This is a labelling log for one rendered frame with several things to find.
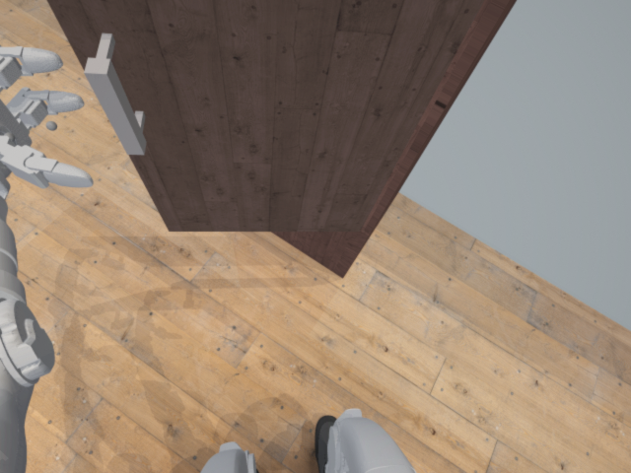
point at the cupboard door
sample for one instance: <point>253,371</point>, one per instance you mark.
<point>271,115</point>

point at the left robot thigh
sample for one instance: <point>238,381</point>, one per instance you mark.
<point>231,461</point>

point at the left robot upper arm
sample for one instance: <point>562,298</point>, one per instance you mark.
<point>26,354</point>

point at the handle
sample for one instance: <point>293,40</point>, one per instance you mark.
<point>105,83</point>

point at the robot thigh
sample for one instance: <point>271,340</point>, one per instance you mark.
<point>360,445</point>
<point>231,461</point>

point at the right robot thigh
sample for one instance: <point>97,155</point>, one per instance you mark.
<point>360,445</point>

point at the robot left hand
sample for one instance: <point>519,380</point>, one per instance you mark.
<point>26,110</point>

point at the left robot forearm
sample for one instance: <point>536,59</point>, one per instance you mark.
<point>10,286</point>

